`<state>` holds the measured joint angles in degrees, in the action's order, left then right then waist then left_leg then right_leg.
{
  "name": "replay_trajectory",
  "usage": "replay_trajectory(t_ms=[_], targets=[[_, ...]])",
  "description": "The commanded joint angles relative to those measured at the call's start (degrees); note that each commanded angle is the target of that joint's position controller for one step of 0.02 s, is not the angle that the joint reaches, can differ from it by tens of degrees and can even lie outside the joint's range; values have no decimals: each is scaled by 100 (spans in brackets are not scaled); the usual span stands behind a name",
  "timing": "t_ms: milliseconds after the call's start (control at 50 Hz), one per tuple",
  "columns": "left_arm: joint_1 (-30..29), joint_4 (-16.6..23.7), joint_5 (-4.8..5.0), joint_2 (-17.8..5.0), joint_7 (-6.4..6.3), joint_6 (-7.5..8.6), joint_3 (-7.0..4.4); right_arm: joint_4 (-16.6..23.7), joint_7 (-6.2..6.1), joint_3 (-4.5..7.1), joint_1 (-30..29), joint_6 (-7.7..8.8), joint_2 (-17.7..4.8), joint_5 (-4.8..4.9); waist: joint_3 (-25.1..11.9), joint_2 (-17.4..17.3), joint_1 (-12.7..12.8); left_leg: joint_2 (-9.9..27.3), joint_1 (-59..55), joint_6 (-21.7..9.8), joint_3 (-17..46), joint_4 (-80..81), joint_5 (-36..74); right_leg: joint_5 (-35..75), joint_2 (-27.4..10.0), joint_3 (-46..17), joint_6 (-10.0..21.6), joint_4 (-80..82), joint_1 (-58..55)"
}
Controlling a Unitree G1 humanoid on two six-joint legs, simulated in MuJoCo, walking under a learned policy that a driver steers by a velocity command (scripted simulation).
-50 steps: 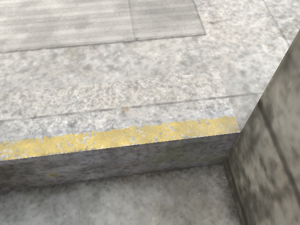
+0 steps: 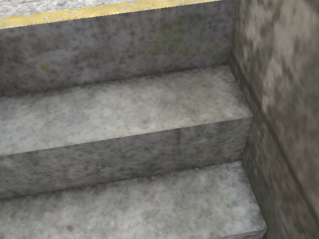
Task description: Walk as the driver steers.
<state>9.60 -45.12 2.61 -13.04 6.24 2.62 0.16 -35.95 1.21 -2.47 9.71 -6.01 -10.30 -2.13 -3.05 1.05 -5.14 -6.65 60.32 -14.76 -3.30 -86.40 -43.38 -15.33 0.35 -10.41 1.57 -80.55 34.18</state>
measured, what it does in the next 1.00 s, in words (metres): goes down, backwards: right foot 0.21 m lower, then left foot 0.45 m lower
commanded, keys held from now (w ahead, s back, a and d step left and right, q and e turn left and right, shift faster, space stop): no key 0.26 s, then w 0.74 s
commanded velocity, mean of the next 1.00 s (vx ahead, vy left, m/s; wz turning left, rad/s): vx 0.26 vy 0.00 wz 0.00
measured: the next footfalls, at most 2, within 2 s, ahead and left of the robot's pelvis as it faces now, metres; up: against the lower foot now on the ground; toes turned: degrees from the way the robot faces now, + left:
right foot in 0.14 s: -0.09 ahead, -0.17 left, -0.21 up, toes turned +4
left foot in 0.54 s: -0.57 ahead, +0.09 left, -0.66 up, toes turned +0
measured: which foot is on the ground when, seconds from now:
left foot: down 0.00-0.10, up 0.12-0.52, down 0.54-0.74, up 0.76-1.00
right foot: up 0.00-0.12, down 0.14-0.62, up 0.64-0.78, down 0.80-1.00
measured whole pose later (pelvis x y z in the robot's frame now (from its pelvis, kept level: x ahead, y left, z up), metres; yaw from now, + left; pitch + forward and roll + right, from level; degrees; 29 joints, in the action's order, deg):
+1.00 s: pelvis -0.40 +0.21 -0.35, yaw -11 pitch -3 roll -3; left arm 6.2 -52.8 -6.1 -18.0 -3.7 -1.4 -4.0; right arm -29.7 -4.0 0.9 6.1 0.9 -10.9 1.7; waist 1.9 5.4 -6.0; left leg -1.5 48.6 -2.8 15.0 -90.3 -11.6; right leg -40.8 -10.5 2.7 2.6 -57.9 30.1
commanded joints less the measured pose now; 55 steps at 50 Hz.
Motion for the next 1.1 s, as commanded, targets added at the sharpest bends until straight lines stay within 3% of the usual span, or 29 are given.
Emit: replay_trajectory(t_ms=[20, 100, 160, 180, 200, 220, 240, 260, 280, 300, 360, 420, 500, 520, 540, 580, 640, 660, 700, 720, 740, 760, 780, 800, 860, 960, 1040, 1080, 1100], targets=[[2974, -900, 57, -689, -132, 18, -370, 985, 31, 310, -1342, 613, -897, 162, -370, -328, 1070, 1394, 2360, 100, 2425, 2325, -1153, -625, 56, -476, -210, -2157, -1072], [4007, -1743, -405, -641, -3, -51, -440, 1620, 2, 242, -2790, 563, -533, 305, 523, 859, 1676, 1168, 2922, 1491, -567, -361, 1112, 1516, -137, 496, -216, 2055, -1665], [2447, -1445, -292, -285, 524, -482, -164, 1127, 95, 199, -1243, -325, -58, 673, 398, -94, 337, 814, 3082, 2113, -274, -3803, 1464, 1088, 22, 552, 467, 2968, -714], [1337, -721, -185, -757, 480, -600, -184, 895, 215, 156, -694, -701, -199, 719, 670, 1791, 80, 534, 2247, 2127, 637, -6051, 1704, -604, -1523, -2850, 2150, 4629, 2251], [136, 104, -64, -1088, 520, -531, -177, 633, 238, 154, -329, -481, -449, 598, -7, 1206, -267, 147, 2521, 2182, 1278, -6077, 1620, 168, -1173, -1850, 1887, 4617, 1305], [-918, 1022, -200, -1496, -732, -177, -353, 1312, -585, 122, -806, -462, 894, -413, 399, 1623, -562, 493, 2193, 1907, 1828, -6657, 2526, -1240, -2215, -3111, 1234, 5807, -87], [-893, 915, -269, -1078, -1247, -58, -275, 651, -835, 350, -619, -406, -176, -621, 88, 74, -112, 489, 1188, 2021, 1717, -6109, 3863, -1332, -2163, -3214, 896, 5271, 268], [-1209, 963, -367, -1210, -1481, 22, -285, 796, -830, 498, -915, -429, -701, -519, 263, 187, -188, 878, 86, 2035, 1538, -5372, 4340, -1884, -2148, -3384, 938, 5178, 910], [-2743, 2080, -396, -1464, -412, 492, -201, -123, -193, 1039, 1391, 300, -2421, 939, -370, 1098, -763, 374, -2118, 2455, 1028, -5546, 4555, -2103, -525, -866, 389, 4204, 3163], [-2730, 2289, -143, -1697, -78, 558, -423, -592, 37, 1477, 2301, 505, -3271, 822, -433, 696, -656, 219, -2948, 2331, 473, -4898, 4010, -1942, -302, -145, 261, 3607, 3223], [-854, 2261, 339, -1279, -543, -36, -452, -1380, 234, 862, 2821, 534, -1602, -704, 323, -58, 678, 467, -2933, 1145, -1130, 2987, 3534, -2480, 528, 854, -824, 1433, 1183], [528, 2337, -6, -204, -580, -1005, -22, -1210, 980, 385, 1844, 51, -469, 37, 463, -764, 1883, 1337, -3082, 146, -10, 5774, 5272, -3164, 430, 459, -372, -1464, 2338], [-1522, 3461, 128, 218, -499, -949, 436, -2871, 946, 228, 4211, 262, -211, -729, 404, -1083, 1096, 2260, -5817, 407, 676, 8528, 9101, -3138, 104, 486, -210, -2646, 4624], [-1294, 3399, 309, 682, -398, -945, 601, -2979, 980, 193, 4215, 365, -87, -513, 791, -1473, 1361, 2180, -6134, 527, 476, 10306, 9330, -3454, 194, 940, -412, -3497, 4763], [-909, 2517, -491, 947, -1407, -923, 98, -915, 219, 294, 1104, 276, -439, 251, 1604, -534, 735, 2052, -3286, 1168, 402, 12085, 8363, -1630, 1992, 1938, -41, -4120, 1401], [-1038, 3095, 44, 1017, -1467, -891, 89, -1228, -90, 412, 1951, 821, -1433, 144, 873, -1628, 1653, 1485, -3979, 1563, -294, 8355, 17377, -3248, 2298, 3371, -382, -4922, 1412], [-1969, 2671, 8, 419, -1128, -1058, -154, -1190, -655, 635, 3252, 979, -1401, 917, 105, -1162, 460, 2086, -4453, 2098, 16, 8512, 19536, -2301, 1735, 4066, 449, -4390, 350], [-2318, 4160, 1127, 192, -782, -1470, -250, -2563, 663, 515, 5057, 257, -2853, -1108, 180, -3334, 2053, 2950, -3889, 1535, 1526, 6214, 20246, -1959, 1387, 2556, 318, -6425, 4122], [-1104, 2442, 809, -1020, -502, -1617, -892, -1218, 1421, 541, 1996, -327, -3248, -873, 842, -1270, 1851, 3676, -4628, 968, 1486, 6309, 17518, 153, 1943, 920, 335, -7203, 5433], [311, 1063, -578, -945, -1063, -1153, -619, -257, -405, 731, 247, 673, -1609, 498, -436, -931, 1622, 1601, -6325, 2103, -1109, 6257, 15299, -1187, 1839, 2615, 671, -3349, 1757], [1024, 535, -696, -1049, -1030, -993, -565, -524, -937, 449, 1533, 774, -874, 864, -327, -598, 1374, 648, -5144, 3765, -1112, 5988, 16467, -1581, 2076, 3742, 611, 780, -957], [1373, 434, -951, -1362, -980, -993, -875, -509, -1216, 639, 1750, 828, -966, 962, -328, -1006, 1634, 169, -3632, 4848, 56, 2872, 16055, -1401, 1360, 2305, 1172, 3318, -3169], [594, 222, -549, -1088, -1039, -1121, -939, -443, -1146, 717, 948, 1316, -955, 952, -1413, 1533, 1766, 213, -4077, 3064, 1376, -1091, 3460, 1425, -191, 219, 1601, 4570, -2908], [463, 55, -340, -159, -1054, -984, -650, 108, -672, 515, -753, 1490, -376, 550, -848, 365, 1839, -88, -3431, 1977, 1020, -2947, 1457, 1125, 143, 668, 1733, 4633, -2180], [-290, 271, -872, 362, -958, -308, -442, 939, -238, 374, 9, 1200, 411, -14, 476, -556, 512, 343, -352, 984, 2877, -3853, 1281, -2440, -1492, -2616, 1789, 4701, -329], [-4737, 937, -944, -601, -971, 38, -268, -916, -651, 729, 5057, 372, -630, 522, 47, -825, -3328, 180, -5162, 1351, 354, 201, 3167, -989, -789, 2218, 271, 3462, 3013], [-3638, 663, -862, 1160, -911, -435, 399, -1608, -567, 334, 4148, 232, 6, 275, 1096, -1546, -1891, -415, -4200, 807, 1146, 3696, 3187, -2771, -144, 1834, -68, -2603, 3062], [888, 293, -1343, 2109, -396, -612, 479, -1161, -578, 134, 1199, 848, 120, 622, 897, -1796, 1893, 350, -1923, 444, 6319, 6027, 998, -480, 98, 743, -98, -4492, 2088], [615, 376, -1290, 1538, -162, -633, 240, -524, -701, 217, 45, 867, -176, 638, 635, -1299, 1889, 859, -236, 231, 8479, 7761, -4488, 558, 45, 387, -250, -4618, 1220]])
Keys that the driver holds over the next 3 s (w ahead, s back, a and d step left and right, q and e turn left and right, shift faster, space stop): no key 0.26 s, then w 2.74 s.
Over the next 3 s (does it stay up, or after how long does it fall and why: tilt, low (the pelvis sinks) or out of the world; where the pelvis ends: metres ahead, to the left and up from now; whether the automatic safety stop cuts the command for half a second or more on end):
stays up -0.47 0.02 -0.51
